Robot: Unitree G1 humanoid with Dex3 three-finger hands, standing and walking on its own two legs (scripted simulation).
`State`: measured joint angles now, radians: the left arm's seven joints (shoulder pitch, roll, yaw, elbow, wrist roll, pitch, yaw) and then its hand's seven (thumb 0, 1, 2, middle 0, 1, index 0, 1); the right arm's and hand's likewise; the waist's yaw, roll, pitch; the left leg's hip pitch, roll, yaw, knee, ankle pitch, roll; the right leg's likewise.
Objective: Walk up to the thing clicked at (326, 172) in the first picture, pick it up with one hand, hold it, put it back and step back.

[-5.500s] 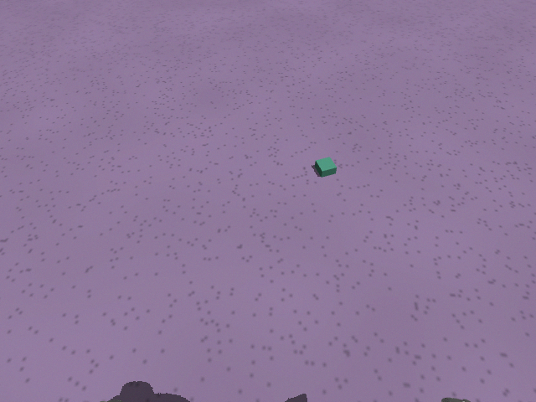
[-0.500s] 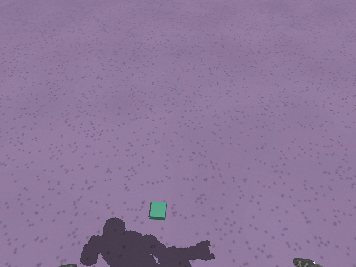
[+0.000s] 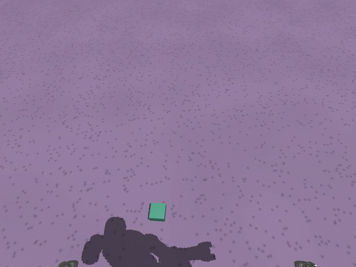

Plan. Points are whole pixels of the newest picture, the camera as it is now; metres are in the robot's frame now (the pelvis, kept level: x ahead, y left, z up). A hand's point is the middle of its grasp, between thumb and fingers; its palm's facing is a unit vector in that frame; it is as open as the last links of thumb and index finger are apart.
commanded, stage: walk up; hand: left
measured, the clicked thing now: (157, 212) +0.47 +0.14 -0.76
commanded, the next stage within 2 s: stand in 0.24 s
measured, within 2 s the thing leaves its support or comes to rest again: neither
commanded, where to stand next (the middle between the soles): +0.10 -0.01 m, yaw -3 degrees
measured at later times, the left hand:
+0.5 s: hand out of the picture +0.08 +0.24 -0.16, palm faces -0.03 -0.94 -0.33, open 7.3 cm
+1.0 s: hand out of the picture +0.08 +0.23 -0.16, palm faces -0.05 -0.94 -0.34, open 7.3 cm
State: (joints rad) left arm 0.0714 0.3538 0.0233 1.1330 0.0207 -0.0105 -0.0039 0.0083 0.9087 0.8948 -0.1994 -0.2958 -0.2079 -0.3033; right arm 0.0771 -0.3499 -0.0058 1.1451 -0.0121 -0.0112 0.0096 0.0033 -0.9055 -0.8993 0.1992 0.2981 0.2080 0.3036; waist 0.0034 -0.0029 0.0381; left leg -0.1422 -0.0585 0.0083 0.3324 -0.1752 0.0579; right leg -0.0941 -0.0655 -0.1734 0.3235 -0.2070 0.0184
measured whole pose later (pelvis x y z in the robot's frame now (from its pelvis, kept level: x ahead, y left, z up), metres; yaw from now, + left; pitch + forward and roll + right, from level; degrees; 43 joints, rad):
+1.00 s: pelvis +0.01 -0.02 +0.00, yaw -1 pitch -1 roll +0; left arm 0.11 0.34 0.00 1.15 0.02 -0.01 0.00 0.01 0.91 0.89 -0.20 -0.30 -0.21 -0.30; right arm 0.09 -0.34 0.01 1.16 -0.01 -0.01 0.00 0.00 -0.91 -0.90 0.20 0.30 0.21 0.30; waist 0.01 0.00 0.03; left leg -0.09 -0.03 0.02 0.27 -0.16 0.03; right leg -0.06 -0.04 -0.16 0.27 -0.19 0.00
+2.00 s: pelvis +0.00 -0.04 +0.00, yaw -3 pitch -2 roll +0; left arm 0.11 0.34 0.00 1.14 0.02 -0.01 0.00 0.01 0.91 0.89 -0.20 -0.30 -0.21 -0.30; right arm 0.10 -0.34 0.02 1.14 -0.01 -0.01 0.00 0.00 -0.91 -0.90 0.20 0.30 0.21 0.30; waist 0.01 0.00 0.03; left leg -0.09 0.01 0.03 0.28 -0.17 0.00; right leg -0.05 0.00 -0.14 0.27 -0.19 -0.04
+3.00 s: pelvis +0.01 -0.04 +0.00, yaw -3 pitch -2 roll -1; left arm 0.16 0.35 0.05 1.07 0.04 -0.02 -0.01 0.01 0.91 0.89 -0.20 -0.30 -0.21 -0.30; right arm 0.18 -0.36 -0.02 1.09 -0.04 0.01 0.02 0.00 -0.91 -0.90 0.20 0.30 0.21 0.30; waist 0.03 0.02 0.04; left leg -0.20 0.03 0.02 0.57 -0.40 0.01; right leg -0.09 0.01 -0.13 0.37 -0.25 -0.06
